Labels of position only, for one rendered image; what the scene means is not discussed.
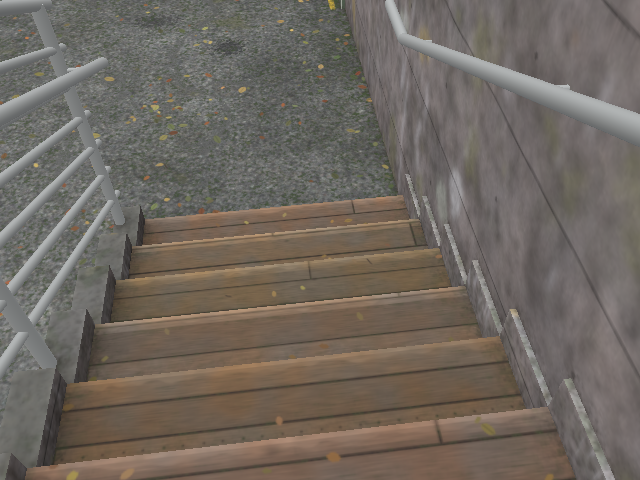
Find stairs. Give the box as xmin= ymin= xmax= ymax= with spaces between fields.
xmin=25 ymin=195 xmax=576 ymax=480

